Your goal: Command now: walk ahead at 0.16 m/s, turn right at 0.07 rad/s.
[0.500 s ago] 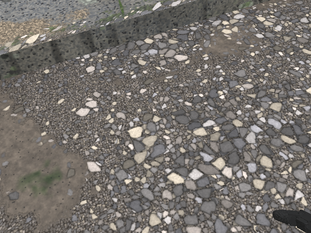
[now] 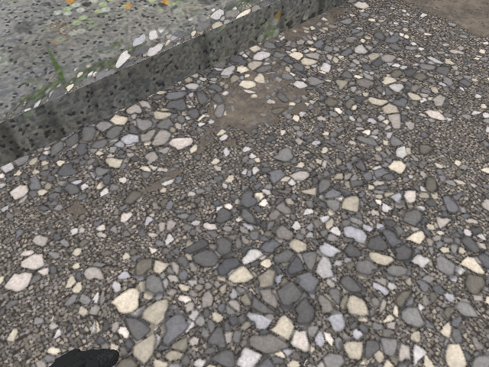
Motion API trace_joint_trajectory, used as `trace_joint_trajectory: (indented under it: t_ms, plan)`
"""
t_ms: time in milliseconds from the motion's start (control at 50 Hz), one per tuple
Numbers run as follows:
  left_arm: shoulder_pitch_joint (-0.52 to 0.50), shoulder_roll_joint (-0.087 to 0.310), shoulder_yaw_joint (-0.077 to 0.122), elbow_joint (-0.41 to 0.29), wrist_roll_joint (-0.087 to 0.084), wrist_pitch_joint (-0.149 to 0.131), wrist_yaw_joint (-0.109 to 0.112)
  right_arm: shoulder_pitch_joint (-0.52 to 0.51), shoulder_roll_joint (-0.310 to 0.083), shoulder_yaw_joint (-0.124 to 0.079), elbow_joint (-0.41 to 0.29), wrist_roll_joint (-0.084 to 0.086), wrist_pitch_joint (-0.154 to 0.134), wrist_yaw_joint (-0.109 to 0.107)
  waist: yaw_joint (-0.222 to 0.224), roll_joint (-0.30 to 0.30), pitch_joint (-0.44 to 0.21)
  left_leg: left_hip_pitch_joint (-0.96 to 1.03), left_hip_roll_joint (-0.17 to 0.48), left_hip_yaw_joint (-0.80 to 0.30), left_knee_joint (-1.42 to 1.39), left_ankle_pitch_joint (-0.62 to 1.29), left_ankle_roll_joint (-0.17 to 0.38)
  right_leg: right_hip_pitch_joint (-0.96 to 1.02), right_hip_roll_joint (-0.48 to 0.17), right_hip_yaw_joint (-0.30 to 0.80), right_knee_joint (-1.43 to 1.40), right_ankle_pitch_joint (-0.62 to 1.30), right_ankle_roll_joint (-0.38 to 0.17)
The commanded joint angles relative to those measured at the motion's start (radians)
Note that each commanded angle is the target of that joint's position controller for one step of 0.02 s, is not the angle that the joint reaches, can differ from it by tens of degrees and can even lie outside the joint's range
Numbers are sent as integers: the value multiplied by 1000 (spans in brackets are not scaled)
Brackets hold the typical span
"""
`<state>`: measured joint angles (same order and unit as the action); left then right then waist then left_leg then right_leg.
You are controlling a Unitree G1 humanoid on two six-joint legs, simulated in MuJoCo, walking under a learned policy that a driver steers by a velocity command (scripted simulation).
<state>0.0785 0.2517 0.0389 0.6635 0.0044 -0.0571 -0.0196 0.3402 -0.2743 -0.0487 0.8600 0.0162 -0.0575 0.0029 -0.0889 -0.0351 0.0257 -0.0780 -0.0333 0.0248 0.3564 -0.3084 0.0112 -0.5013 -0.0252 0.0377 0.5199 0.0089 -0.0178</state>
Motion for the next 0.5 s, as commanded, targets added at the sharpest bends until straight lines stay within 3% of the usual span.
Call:
trace_joint_trajectory:
  t_ms: [20, 40, 60, 80, 100, 120, 160, 200, 260, 300, 320, 340, 360, 400, 440, 480, 500]
  plan:
    - [130, 158, 56, -26, 17, -15, 11, -30, -130, -23, -51, -6, -12, -7, 110, 68, -148, -79, 142, -74, 179, 539, 62, 360, -30, 22, -101, 347, -66]
    - [190, 214, 61, -33, 40, -10, 21, 27, -74, 0, -65, -39, -24, -4, 97, -78, -267, -255, 72, -33, 388, 192, 5, 614, -223, 202, -2, 756, -167]
    - [207, 150, 41, -20, 38, 3, 21, 118, -30, 22, -40, -30, -17, -1, 92, -223, -381, -363, 39, -67, 586, -331, -45, 706, -373, 374, -20, 801, -318]
    - [202, 94, 25, -10, 14, 14, 12, 84, -103, 5, -32, -16, 0, 1, 109, -152, -352, -395, 65, -110, 646, -412, -64, 640, -334, 384, -56, 601, -309]
    - [156, 89, 22, -3, 3, 18, 7, 24, -120, -3, -43, -7, 18, -3, 104, -107, -262, -447, 83, -104, 673, -386, -73, 565, -295, 345, -92, 415, -271]
    - [104, 96, 21, -5, 4, 20, 5, -15, -118, -6, -43, -9, 38, -12, 93, -60, -204, -449, 100, -98, 655, -340, -81, 472, -268, 317, -130, 281, -242]
    - [0, 120, 27, -10, 17, 29, 7, -24, -103, -8, -40, -17, 71, -29, 47, -86, -137, -328, 115, -87, 545, -236, -97, 261, -214, 240, -203, 102, -201]
    - [-32, 113, 28, -2, 26, 34, 13, 2, -70, -1, -16, -22, 79, -36, 35, -113, -137, -204, 94, -52, 436, -129, -96, 169, -165, 164, -224, 25, -188]
    - [-36, 90, 21, 24, 14, 40, 21, -2, -52, 2, 5, -29, 75, -32, 28, -97, -140, -76, 74, -22, 235, 94, -69, 128, -133, 125, -217, -204, -159]
    - [21, 61, 11, 63, 11, 42, 21, -24, -69, 2, -4, -52, 74, -29, 38, -63, -110, -23, 92, -44, 137, 131, -31, 78, -81, 109, -220, -525, -74]
    - [33, 81, 17, 70, 13, 45, 23, -37, -113, -6, -20, -46, 75, -35, 58, -29, -50, -92, 127, -77, 98, -45, 2, 62, -43, 92, -189, -621, -39]
    - [42, 85, 23, 63, 3, 47, 29, -52, -180, -28, -8, -29, 77, -39, 80, 100, 4, -224, 126, -92, 61, -321, 44, 84, 27, 11, -138, -616, -12]
    - [19, 102, 28, 63, -1, 42, 36, -53, -170, -29, -11, -25, 69, -39, 55, 150, 38, -306, 145, -150, -30, -444, 72, 121, 53, -30, -36, -585, 4]
    - [18, 71, 32, 68, -17, 20, 35, -54, -175, -33, -5, -24, 44, -40, 57, 287, 63, -259, 260, -329, -165, -478, 121, 76, 98, -112, 163, -419, 8]
    - [26, 73, 40, 71, -18, -3, 23, -45, -166, -35, 1, -4, 20, -42, 53, 283, 77, -187, 343, -414, -172, -383, 170, 1, 39, -62, 239, -407, -31]
    - [30, 47, 34, 77, -31, -24, 10, -61, -154, -35, 1, 11, 13, -36, 69, 240, 75, -146, 314, -354, -141, -264, 154, 47, 27, -65, 96, -441, -65]
    - [61, 41, 36, 98, -30, -30, 6, -87, -158, -37, -2, 17, 15, -33, 95, 224, 57, -178, 276, -293, -115, -207, 135, 170, 45, -92, -23, -356, -71]
